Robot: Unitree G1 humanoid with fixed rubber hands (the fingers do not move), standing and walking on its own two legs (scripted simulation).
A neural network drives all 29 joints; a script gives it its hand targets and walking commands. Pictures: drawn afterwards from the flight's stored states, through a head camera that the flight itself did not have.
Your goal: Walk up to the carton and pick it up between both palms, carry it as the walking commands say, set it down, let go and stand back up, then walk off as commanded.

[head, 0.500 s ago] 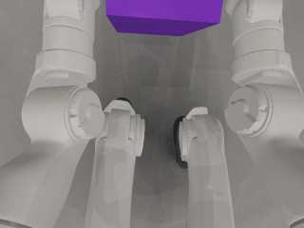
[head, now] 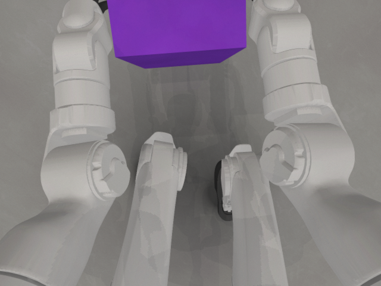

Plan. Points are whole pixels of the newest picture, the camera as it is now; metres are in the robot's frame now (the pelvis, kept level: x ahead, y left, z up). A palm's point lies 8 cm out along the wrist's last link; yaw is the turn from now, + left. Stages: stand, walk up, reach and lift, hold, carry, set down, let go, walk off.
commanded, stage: reach and lift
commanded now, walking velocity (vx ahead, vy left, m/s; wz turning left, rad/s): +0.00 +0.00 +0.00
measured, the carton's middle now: out of the picture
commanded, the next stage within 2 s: none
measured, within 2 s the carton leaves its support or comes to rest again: neither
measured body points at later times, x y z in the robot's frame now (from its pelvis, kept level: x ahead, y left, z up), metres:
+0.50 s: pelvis -0.02 -0.01 +0.04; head +0.32 +0.06 +0.32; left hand +0.49 +0.22 -0.09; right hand +0.57 -0.03 -0.05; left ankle +0.13 +0.14 -0.43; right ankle +0.09 -0.12 -0.43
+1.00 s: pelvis -0.01 -0.01 +0.09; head +0.28 +0.03 +0.43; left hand +0.48 +0.19 +0.01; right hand +0.54 -0.07 +0.03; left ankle +0.14 +0.14 -0.43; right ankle +0.09 -0.12 -0.43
